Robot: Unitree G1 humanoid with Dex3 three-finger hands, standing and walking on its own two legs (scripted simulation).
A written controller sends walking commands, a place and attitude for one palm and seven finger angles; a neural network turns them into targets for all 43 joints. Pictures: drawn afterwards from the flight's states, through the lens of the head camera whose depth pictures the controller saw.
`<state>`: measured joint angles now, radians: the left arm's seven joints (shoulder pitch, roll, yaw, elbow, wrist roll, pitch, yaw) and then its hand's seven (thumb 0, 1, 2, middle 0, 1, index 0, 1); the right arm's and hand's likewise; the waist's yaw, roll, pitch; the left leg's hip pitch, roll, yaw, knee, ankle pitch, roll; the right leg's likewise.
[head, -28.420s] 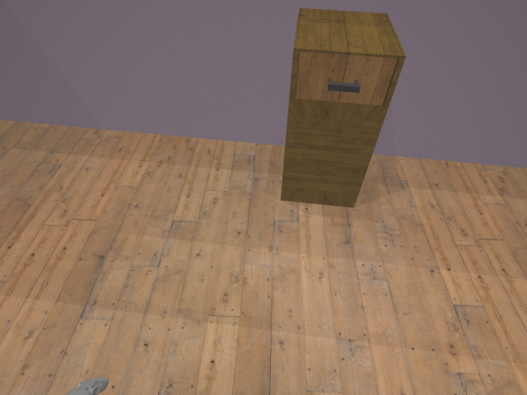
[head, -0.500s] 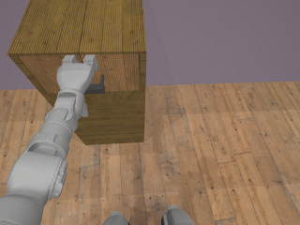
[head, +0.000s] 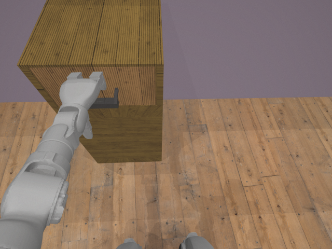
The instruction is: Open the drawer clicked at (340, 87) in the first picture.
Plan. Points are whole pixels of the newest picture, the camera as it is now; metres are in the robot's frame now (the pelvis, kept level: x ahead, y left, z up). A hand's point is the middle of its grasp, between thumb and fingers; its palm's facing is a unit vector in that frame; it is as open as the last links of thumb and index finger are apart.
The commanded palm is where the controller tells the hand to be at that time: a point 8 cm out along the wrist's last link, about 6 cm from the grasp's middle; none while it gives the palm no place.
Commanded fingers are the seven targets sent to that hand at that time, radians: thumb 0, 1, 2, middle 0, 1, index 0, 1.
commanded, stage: re-aim the fingers above the handle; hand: left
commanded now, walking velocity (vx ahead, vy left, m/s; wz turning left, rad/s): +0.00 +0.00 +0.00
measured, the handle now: (99, 97) +0.55 +0.17 -0.04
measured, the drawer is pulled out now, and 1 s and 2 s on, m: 0.00 0.00 0.00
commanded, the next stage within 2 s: lower the fingers behind the handle in 1.64 s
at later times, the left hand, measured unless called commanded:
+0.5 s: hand (101, 100) +0.49 +0.14 +0.02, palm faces -0.07 -0.09 -0.99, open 13.8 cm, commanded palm +0.48 +0.18 +0.07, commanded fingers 0.00 -0.50 0.30 -0.30 -1.20 -0.30 -1.20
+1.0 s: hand (100, 93) +0.50 +0.14 +0.04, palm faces +0.11 -0.09 -0.99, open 13.8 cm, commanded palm +0.46 +0.19 +0.08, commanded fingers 0.00 -0.50 0.30 -0.30 -1.20 -0.30 -1.20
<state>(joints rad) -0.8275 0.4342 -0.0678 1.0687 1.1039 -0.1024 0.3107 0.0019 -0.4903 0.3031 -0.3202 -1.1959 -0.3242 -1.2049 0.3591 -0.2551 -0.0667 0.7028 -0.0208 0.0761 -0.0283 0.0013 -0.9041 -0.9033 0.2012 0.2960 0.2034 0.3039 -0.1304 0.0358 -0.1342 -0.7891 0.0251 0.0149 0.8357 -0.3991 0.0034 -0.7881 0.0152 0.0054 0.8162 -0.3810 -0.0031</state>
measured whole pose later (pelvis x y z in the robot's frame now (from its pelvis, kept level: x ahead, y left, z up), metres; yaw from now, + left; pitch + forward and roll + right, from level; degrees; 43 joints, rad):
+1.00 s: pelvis -0.01 +0.00 +0.00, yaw +0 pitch +20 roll -1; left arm -0.86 0.36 -0.07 1.01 1.14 -0.06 0.45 0.00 -0.49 0.30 -0.32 -1.20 -0.32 -1.20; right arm 0.28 -0.26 -0.06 0.70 -0.03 0.07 -0.03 0.00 -0.91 -0.90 0.20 0.30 0.20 0.30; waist -0.15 0.03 -0.15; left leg -0.80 0.02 0.02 0.87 -0.41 0.01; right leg -0.80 0.01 0.01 0.85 -0.39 0.00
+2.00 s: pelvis -0.01 +0.00 -0.02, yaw +0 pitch +23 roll -1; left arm -0.84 0.37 -0.05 1.07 1.17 -0.02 0.49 0.00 -0.49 0.30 -0.32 -1.20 -0.32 -1.20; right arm 0.29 -0.26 -0.07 0.69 -0.04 0.06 -0.01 0.00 -0.91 -0.90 0.20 0.30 0.20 0.30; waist -0.15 0.03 -0.15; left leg -0.91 0.02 0.02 0.94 -0.42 0.01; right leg -0.91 0.01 0.02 0.92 -0.40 0.00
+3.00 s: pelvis -0.02 +0.00 -0.04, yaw +0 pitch +25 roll -1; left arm -0.87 0.42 -0.09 1.08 1.14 -0.05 0.43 0.00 -0.49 0.30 -0.25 -1.22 -0.26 -1.18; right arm 0.36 -0.25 -0.06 0.72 -0.04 0.04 -0.02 0.00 -0.90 -0.90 0.20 0.30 0.20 0.30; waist -0.13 0.04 -0.18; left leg -1.05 0.02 0.00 1.08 -0.47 0.01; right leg -1.05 0.01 0.00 1.05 -0.45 0.00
